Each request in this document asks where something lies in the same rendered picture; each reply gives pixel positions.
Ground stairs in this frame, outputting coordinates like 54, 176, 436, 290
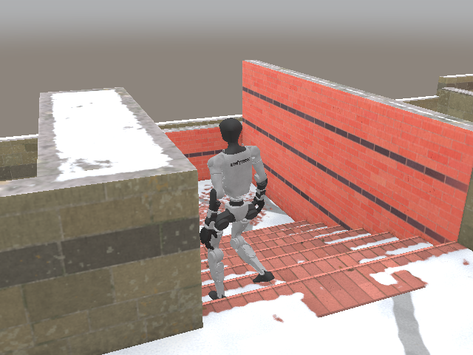
200, 221, 433, 302

